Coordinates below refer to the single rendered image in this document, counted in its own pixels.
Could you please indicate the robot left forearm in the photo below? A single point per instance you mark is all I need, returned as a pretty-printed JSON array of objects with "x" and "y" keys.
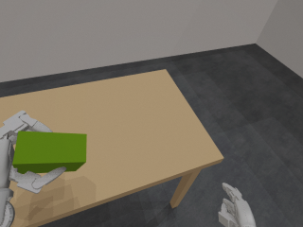
[{"x": 7, "y": 211}]

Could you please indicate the right robot hand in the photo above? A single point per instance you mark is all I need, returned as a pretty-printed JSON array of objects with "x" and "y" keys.
[{"x": 240, "y": 214}]

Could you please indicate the sponge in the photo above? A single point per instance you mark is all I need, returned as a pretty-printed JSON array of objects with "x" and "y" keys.
[{"x": 42, "y": 152}]

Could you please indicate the left robot hand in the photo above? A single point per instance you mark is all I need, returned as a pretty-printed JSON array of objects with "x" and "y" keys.
[{"x": 29, "y": 181}]

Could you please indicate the table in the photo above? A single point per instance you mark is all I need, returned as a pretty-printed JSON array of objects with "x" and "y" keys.
[{"x": 140, "y": 132}]

